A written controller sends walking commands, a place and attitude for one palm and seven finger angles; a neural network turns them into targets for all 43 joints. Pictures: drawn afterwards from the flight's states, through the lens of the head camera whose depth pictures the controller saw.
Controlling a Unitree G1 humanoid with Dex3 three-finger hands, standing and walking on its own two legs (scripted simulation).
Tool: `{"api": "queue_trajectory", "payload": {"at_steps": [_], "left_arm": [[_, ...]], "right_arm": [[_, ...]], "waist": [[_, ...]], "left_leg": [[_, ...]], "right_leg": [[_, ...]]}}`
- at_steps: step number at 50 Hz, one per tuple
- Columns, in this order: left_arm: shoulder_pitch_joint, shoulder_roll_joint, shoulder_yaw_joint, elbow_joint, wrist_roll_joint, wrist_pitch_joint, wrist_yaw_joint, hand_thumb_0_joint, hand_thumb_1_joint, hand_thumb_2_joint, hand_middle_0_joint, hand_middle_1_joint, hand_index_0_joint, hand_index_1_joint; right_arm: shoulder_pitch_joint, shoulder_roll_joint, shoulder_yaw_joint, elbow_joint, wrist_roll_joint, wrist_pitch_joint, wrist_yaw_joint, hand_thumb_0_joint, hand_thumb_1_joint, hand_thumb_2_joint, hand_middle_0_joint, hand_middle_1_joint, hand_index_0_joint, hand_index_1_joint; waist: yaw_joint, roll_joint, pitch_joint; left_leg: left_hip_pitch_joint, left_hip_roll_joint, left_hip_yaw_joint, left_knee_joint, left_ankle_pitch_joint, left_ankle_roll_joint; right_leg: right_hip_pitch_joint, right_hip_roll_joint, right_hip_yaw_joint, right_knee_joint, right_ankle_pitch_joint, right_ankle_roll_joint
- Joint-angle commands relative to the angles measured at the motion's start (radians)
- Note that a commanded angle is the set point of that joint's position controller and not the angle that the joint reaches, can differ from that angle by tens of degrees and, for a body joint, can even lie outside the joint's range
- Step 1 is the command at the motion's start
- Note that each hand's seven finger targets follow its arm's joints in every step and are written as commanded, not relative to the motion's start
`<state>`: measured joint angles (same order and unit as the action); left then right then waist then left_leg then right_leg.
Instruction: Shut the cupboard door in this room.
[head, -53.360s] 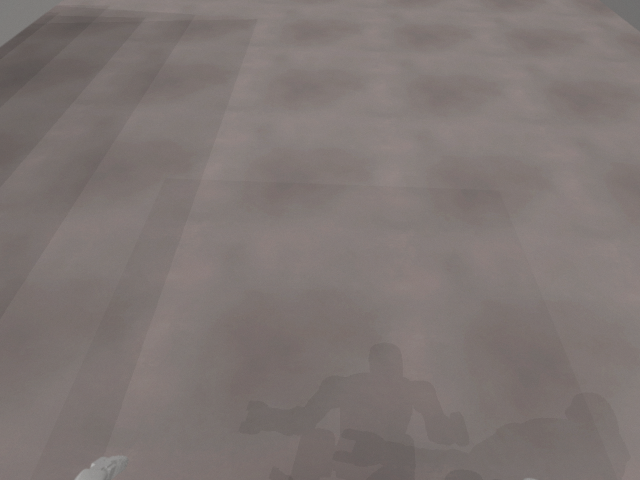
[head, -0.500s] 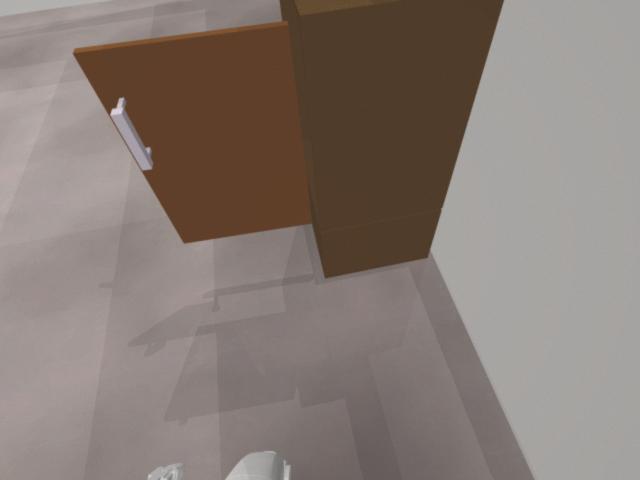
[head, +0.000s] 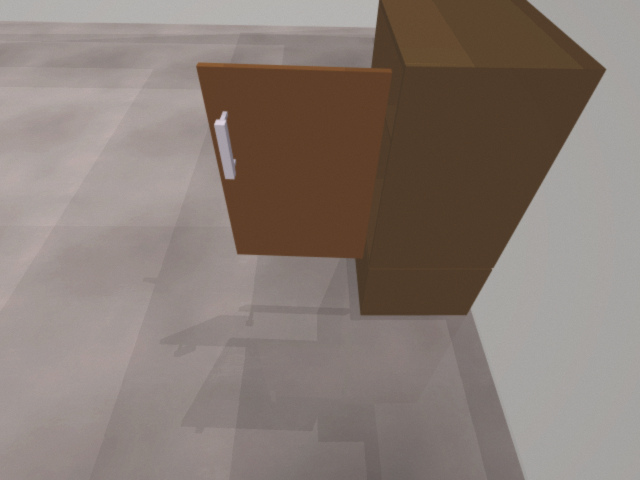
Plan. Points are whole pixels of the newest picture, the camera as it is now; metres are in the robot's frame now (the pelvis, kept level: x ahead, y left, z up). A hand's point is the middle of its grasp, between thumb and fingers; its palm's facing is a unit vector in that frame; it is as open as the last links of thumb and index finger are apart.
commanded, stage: take the last steps up to it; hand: left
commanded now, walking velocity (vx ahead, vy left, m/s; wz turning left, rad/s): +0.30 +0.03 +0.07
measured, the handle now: (227, 145) +0.79 +0.28 -0.04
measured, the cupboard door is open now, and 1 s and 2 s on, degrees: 88 88 88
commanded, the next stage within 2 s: come to a stop and stand still in 0.64 s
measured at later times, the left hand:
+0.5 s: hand out of the picture +0.07 +0.14 -0.16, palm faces +0.17 -0.97 -0.17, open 7.4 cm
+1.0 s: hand (222, 337) +0.38 +0.21 -0.17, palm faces +0.05 -0.97 -0.24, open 7.4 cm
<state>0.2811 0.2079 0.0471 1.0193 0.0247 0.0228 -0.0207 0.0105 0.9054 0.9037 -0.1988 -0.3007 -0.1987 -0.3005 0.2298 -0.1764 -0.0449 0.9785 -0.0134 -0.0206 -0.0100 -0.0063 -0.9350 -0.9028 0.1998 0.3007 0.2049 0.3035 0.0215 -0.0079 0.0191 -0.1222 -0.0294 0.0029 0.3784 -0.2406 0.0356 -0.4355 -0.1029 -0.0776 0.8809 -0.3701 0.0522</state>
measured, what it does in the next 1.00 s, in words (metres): walks ahead: right foot, then left foot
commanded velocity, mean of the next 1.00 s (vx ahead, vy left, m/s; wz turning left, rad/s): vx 0.09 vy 0.02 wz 0.02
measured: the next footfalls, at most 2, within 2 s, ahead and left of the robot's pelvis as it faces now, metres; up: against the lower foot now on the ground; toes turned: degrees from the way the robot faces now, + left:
right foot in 0.12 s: +0.10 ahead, -0.13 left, +0.00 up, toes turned -6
left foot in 0.60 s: +0.27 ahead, +0.14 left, +0.00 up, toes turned +10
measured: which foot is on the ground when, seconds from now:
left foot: down 0.00-0.12, up 0.14-0.58, down 0.60-0.94, up 0.96-1.00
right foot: up 0.00-0.10, down 0.12-0.60, up 0.62-0.90, down 0.92-1.00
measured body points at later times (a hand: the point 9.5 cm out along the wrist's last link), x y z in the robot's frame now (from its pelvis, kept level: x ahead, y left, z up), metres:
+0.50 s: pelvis +0.13 -0.01 +0.00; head +0.17 -0.02 +0.45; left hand +0.07 +0.19 -0.15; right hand +0.18 -0.24 -0.16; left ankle +0.20 +0.15 -0.70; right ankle +0.06 -0.12 -0.74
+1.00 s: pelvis +0.29 +0.02 -0.02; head +0.33 +0.00 +0.43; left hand +0.38 +0.26 -0.15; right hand +0.33 -0.21 -0.18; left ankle +0.22 +0.14 -0.72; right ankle +0.34 -0.08 -0.74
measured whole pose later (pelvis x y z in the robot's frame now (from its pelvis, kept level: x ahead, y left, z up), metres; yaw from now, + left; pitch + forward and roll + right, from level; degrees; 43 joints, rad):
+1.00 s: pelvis +0.29 +0.02 -0.02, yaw +3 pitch +0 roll +1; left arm 0.13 0.17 0.04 0.99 0.02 -0.03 0.02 0.00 0.91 0.90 -0.20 -0.30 -0.20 -0.30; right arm 0.20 -0.18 -0.06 1.06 0.00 0.02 -0.02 0.00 -0.93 -0.90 0.20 0.30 0.20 0.30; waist -0.02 0.02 0.09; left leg -0.25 0.02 0.07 0.78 -0.52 -0.02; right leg -0.37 -0.07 -0.12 0.63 -0.25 -0.03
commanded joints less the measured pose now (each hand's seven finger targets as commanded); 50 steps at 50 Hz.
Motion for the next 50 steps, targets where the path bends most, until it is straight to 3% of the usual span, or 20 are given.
{"api": "queue_trajectory", "payload": {"at_steps": [1,4,5,6,7,8,10,13,25,28,29,30,31,34,39,42,44,45,47,50], "left_arm": [[-0.045,0.04,0.004,-0.098,0.001,-0.042,-0.003,0.0,0.9,0.9,-0.2,-0.3,-0.2,-0.3],[0.124,0.063,0.019,-0.035,0.004,-0.059,0.002,0.0,0.9,0.9,-0.2,-0.3,-0.2,-0.3],[0.207,0.13,0.032,-0.009,0.013,-0.072,0.011,0.0,0.9,0.9,-0.2,-0.3,-0.2,-0.3],[0.28,0.206,0.051,-0.003,0.007,-0.071,0.02,0.0,0.9,0.9,-0.2,-0.3,-0.2,-0.3],[0.262,0.204,0.053,-0.006,-0.007,-0.072,0.029,0.0,0.9,0.9,-0.2,-0.3,-0.2,-0.3],[0.189,0.181,0.051,-0.019,-0.008,-0.075,0.032,0.0,0.9,0.9,-0.2,-0.3,-0.2,-0.3],[0.076,0.096,0.033,-0.044,-0.006,-0.084,0.037,0.0,0.9,0.9,-0.2,-0.3,-0.2,-0.3],[0.071,0.052,0.023,-0.029,-0.006,-0.097,0.037,0.0,0.9,0.9,-0.2,-0.3,-0.2,-0.3],[0.175,0.079,0.035,0.051,0.001,-0.098,0.039,0.0,0.9,0.9,-0.2,-0.3,-0.2,-0.3],[0.149,0.068,0.032,0.055,-0.007,-0.09,0.041,0.0,0.9,0.9,-0.2,-0.3,-0.2,-0.3],[0.182,0.034,0.027,0.046,-0.014,-0.088,0.036,0.0,0.9,0.9,-0.2,-0.3,-0.2,-0.3],[0.196,-0.013,0.015,0.029,-0.021,-0.092,0.029,0.0,0.9,0.9,-0.2,-0.3,-0.2,-0.3],[0.139,-0.007,0.011,0.013,-0.013,-0.091,0.036,0.0,0.9,0.9,-0.2,-0.3,-0.2,-0.3],[0.029,0.004,0.016,0.006,-0.01,-0.085,0.023,0.0,0.9,0.9,-0.2,-0.3,-0.2,-0.3],[0.069,-0.053,0.003,0.011,-0.006,-0.048,0.023,0.0,0.9,0.9,-0.2,-0.3,-0.2,-0.3],[0.085,-0.008,0.001,0.009,-0.005,-0.045,0.034,0.0,0.9,0.9,-0.2,-0.3,-0.2,-0.3],[0.116,0.049,0.009,0.009,-0.003,-0.042,0.039,0.0,0.9,0.9,-0.2,-0.3,-0.2,-0.3],[0.108,0.11,0.017,0.003,0.002,-0.044,0.044,0.0,0.9,0.9,-0.2,-0.3,-0.2,-0.3],[0.08,0.178,0.029,-0.013,-0.001,-0.045,0.045,0.0,0.9,0.9,-0.2,-0.3,-0.2,-0.3],[-0.001,0.17,0.043,-0.04,-0.002,-0.033,0.065,0.0,0.9,0.9,-0.2,-0.3,-0.2,-0.3]], "right_arm": [[0.062,-0.172,-0.042,-0.014,-0.011,-0.014,-0.005,0.0,-0.9,-0.9,0.2,0.3,0.2,0.3],[0.044,-0.136,-0.031,0.004,-0.006,-0.013,-0.005,0.0,-0.9,-0.9,0.2,0.3,0.2,0.3],[0.056,-0.084,-0.019,-0.004,0.004,-0.017,0.0,0.0,-0.9,-0.9,0.2,0.3,0.2,0.3],[0.012,-0.059,-0.014,-0.05,0.002,-0.018,0.008,0.0,-0.9,-0.9,0.2,0.3,0.2,0.3],[-0.005,-0.119,-0.027,-0.055,-0.009,-0.009,0.014,0.0,-0.9,-0.9,0.2,0.3,0.2,0.3],[-0.018,-0.114,-0.036,-0.04,-0.011,-0.008,0.021,0.0,-0.9,-0.9,0.2,0.3,0.2,0.3],[0.037,-0.086,-0.037,0.005,-0.016,0.002,0.031,0.0,-0.9,-0.9,0.2,0.3,0.2,0.3],[0.107,-0.036,-0.035,0.041,-0.017,0.016,0.035,0.0,-0.9,-0.9,0.2,0.3,0.2,0.3],[-0.088,-0.007,-0.014,-0.035,-0.009,-0.025,0.048,0.0,-0.9,-0.9,0.2,0.3,0.2,0.3],[0.112,-0.065,-0.022,0.025,-0.017,-0.044,0.026,0.0,-0.9,-0.9,0.2,0.3,0.2,0.3],[0.241,-0.16,-0.042,0.053,-0.024,-0.051,0.01,0.0,-0.9,-0.9,0.2,0.3,0.2,0.3],[0.315,-0.243,-0.062,0.065,-0.017,-0.042,-0.002,0.0,-0.9,-0.9,0.2,0.3,0.2,0.3],[0.301,-0.235,-0.059,0.077,-0.008,-0.033,-0.01,0.0,-0.9,-0.9,0.2,0.3,0.2,0.3],[0.14,-0.112,-0.029,0.042,-0.012,-0.05,-0.019,0.0,-0.9,-0.9,0.2,0.3,0.2,0.3],[0.048,-0.083,-0.016,0.024,-0.012,-0.05,-0.021,0.0,-0.9,-0.9,0.2,0.3,0.2,0.3],[0.001,-0.103,-0.014,0.018,-0.005,-0.033,-0.024,0.0,-0.9,-0.9,0.2,0.3,0.2,0.3],[-0.022,-0.102,-0.019,0.021,0.001,-0.017,-0.023,0.0,-0.9,-0.9,0.2,0.3,0.2,0.3],[0.006,-0.084,-0.022,0.025,0.008,-0.006,-0.021,0.0,-0.9,-0.9,0.2,0.3,0.2,0.3],[0.074,-0.052,-0.03,0.03,0.016,0.029,-0.017,0.0,-0.9,-0.9,0.2,0.3,0.2,0.3],[0.018,-0.07,-0.035,0.022,0.017,0.049,-0.022,0.0,-0.9,-0.9,0.2,0.3,0.2,0.3]], "waist": [[-0.026,0.143,0.066],[0.06,0.032,0.034],[0.09,-0.154,0.016],[0.125,-0.333,0.047],[0.104,-0.269,0.067],[0.071,-0.2,0.102],[0.007,-0.09,0.116],[-0.024,-0.118,0.081],[0.032,-0.157,0.07],[-0.066,-0.063,-0.04],[-0.107,0.102,-0.168],[-0.116,0.296,-0.231],[-0.123,0.264,-0.224],[-0.064,0.129,-0.02],[0.0,0.118,-0.005],[0.02,0.112,-0.013],[0.046,0.072,-0.022],[0.032,-0.026,-0.033],[0.005,-0.17,-0.06],[0.02,-0.188,-0.094]], "left_leg": [[-0.087,0.26,-0.238,-0.189,-0.216,0.15],[-0.284,0.165,-0.163,0.024,-0.28,0.079],[-0.441,0.051,-0.054,0.282,-0.301,0.028],[-0.587,-0.018,0.024,0.536,-0.374,-0.002],[-0.589,0.039,-0.043,0.682,-0.306,-0.001],[-0.593,0.066,-0.056,0.765,-0.211,-0.001],[-0.525,0.115,-0.044,0.761,-0.058,-0.023],[-0.457,0.119,0.004,0.701,0.052,-0.051],[-0.365,0.084,0.091,0.24,0.016,-0.027],[0.015,0.047,0.112,0.061,0.093,-0.006],[0.258,0.231,-0.092,0.069,0.22,0.058],[0.399,0.444,-0.367,0.006,0.411,0.171],[0.369,0.469,-0.359,-0.027,0.398,0.216],[0.098,0.398,-0.184,-0.077,0.423,0.191],[-0.064,0.29,0.035,-0.069,0.621,0.125],[-0.085,0.273,0.045,0.009,0.659,0.082],[-0.098,0.227,0.058,0.087,0.468,0.019],[-0.153,0.153,0.072,0.165,0.254,-0.023],[-0.205,0.029,0.096,0.426,-0.277,-0.067],[-0.303,0.036,-0.03,0.715,-0.378,-0.069]], "right_leg": [[0.031,0.015,-0.021,-0.185,0.002,-0.016],[0.382,0.033,-0.01,-0.41,0.063,-0.028],[0.515,-0.126,0.213,-0.545,-0.155,-0.078],[0.519,-0.353,0.572,-0.74,-0.343,-0.187],[0.412,-0.384,0.646,-0.814,-0.498,-0.225],[0.332,-0.36,0.612,-0.813,-0.508,-0.222],[0.227,-0.274,0.366,-0.773,-0.296,-0.176],[0.223,-0.179,0.144,-0.764,-0.032,-0.14],[0.39,-0.194,0.039,-0.639,0.352,-0.182],[0.293,-0.125,-0.031,-0.323,0.514,-0.132],[0.123,-0.035,-0.081,-0.088,0.295,-0.088],[-0.097,0.076,-0.081,0.181,-0.215,-0.061],[-0.173,0.058,0.008,0.323,-0.244,-0.077],[-0.196,-0.025,0.058,0.348,-0.077,-0.061],[0.027,0.005,0.001,-0.044,0.041,-0.038],[0.169,0.033,-0.015,-0.247,0.176,-0.039],[0.256,0.0,-0.002,-0.391,0.421,-0.04],[0.311,-0.079,0.113,-0.39,0.697,-0.077],[0.333,-0.289,0.244,-0.434,1.128,-0.241],[0.361,-0.299,0.25,-0.443,1.101,-0.308]]}}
